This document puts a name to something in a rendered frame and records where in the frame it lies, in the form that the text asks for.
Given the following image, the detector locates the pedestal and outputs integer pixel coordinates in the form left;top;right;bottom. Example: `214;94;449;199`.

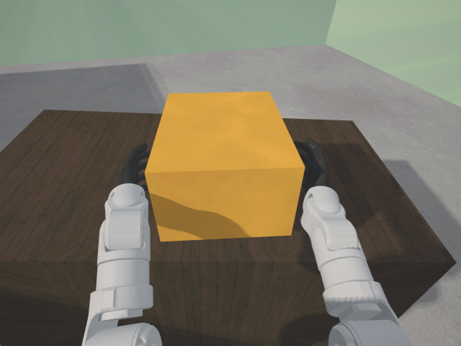
0;110;456;346

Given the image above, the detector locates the right robot forearm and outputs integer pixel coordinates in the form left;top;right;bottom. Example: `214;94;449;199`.
300;186;413;345

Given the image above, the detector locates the carton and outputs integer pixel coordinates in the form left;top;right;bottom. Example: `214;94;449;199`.
145;92;305;241

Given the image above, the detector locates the robot right hand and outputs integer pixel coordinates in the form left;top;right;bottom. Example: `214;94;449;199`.
293;138;330;194

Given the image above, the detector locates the right robot upper arm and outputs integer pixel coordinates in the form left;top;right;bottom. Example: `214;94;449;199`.
328;320;413;346

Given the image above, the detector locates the left robot forearm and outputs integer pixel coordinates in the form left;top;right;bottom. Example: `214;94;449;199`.
82;183;153;346

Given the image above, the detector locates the robot left hand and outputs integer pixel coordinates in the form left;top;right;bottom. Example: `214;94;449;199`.
117;143;151;191

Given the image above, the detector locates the left robot upper arm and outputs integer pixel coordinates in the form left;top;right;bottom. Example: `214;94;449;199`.
84;323;162;346

